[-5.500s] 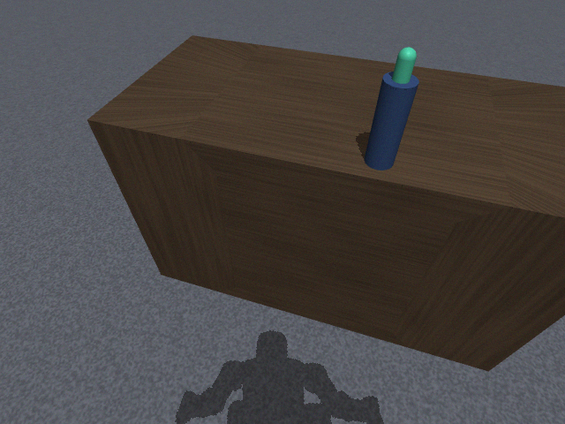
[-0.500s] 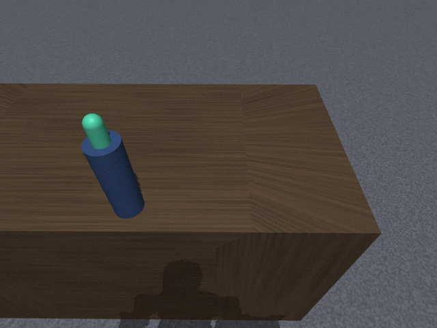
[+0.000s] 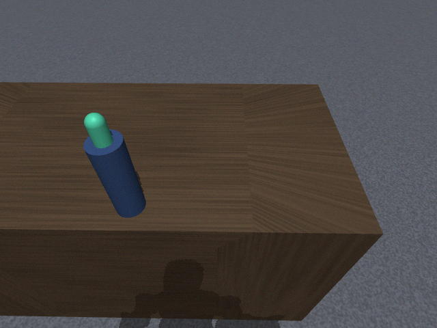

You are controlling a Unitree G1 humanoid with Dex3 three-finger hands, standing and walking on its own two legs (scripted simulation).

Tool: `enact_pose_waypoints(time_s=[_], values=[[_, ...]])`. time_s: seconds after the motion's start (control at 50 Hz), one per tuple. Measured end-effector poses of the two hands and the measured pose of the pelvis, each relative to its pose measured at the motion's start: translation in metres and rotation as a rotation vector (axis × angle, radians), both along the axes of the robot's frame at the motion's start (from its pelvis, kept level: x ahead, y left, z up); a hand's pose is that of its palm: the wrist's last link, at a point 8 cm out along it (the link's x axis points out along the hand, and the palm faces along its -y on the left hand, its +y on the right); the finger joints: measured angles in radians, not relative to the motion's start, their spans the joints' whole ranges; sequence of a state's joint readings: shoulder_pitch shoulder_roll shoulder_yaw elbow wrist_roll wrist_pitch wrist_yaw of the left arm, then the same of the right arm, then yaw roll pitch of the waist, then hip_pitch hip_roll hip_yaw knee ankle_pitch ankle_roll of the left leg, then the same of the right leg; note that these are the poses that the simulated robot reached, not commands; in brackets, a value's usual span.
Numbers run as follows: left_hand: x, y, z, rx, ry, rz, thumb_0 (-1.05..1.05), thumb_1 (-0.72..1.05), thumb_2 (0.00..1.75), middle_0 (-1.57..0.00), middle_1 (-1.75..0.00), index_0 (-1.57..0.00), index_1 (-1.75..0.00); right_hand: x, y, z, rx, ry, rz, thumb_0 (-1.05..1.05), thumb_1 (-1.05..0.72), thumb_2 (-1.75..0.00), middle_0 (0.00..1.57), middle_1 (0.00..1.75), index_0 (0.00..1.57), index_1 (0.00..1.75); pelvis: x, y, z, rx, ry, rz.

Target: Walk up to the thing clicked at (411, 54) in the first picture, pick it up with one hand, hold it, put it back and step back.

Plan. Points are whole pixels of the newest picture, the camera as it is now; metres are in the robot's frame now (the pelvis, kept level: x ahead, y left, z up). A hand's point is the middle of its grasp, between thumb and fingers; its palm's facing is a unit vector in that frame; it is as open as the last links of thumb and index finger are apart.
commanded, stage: stand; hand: left
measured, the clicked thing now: (115, 168) +0.39 +0.23 +0.09
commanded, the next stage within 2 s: rise first in 0.78 s
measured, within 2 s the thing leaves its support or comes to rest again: neither
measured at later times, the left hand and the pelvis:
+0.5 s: hand out of the picture +0.07 +0.25 -0.16, palm faces -0.03 -0.94 -0.35, open 7.4 cm; pelvis +0.00 +0.00 +0.00, yaw +0 degrees
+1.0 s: hand out of the picture +0.11 +0.24 -0.15, palm faces +0.08 -0.94 -0.32, open 8.3 cm; pelvis -0.01 +0.00 -0.01, yaw +0 degrees
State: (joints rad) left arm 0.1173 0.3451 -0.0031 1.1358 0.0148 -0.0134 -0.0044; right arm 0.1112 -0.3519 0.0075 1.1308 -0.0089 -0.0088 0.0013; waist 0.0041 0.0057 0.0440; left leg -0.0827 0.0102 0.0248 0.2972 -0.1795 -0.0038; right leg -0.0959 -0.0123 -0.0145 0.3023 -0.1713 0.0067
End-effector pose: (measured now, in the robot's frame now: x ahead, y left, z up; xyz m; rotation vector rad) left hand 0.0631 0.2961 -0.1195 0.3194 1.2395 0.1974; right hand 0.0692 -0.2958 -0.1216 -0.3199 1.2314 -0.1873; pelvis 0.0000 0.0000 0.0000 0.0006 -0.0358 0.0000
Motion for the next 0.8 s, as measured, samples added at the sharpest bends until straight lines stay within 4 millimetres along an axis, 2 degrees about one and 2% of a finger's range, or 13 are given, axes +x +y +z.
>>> enact_pose_waypoints(time_s=[0.8], values=[[0.0019,0.0007,-0.0001,0.001,-0.007,-0.005,0.01,0.9,0.9,-0.2,-0.3,-0.21,-0.3,-0.0001,-0.0007,0.0013,-0.004,0.0,-0.003,0.0,-0.91,-0.9,0.2,0.3,0.2,0.3,0.0016,0.0007,0.0,-0.001,-0.002,0.0]])
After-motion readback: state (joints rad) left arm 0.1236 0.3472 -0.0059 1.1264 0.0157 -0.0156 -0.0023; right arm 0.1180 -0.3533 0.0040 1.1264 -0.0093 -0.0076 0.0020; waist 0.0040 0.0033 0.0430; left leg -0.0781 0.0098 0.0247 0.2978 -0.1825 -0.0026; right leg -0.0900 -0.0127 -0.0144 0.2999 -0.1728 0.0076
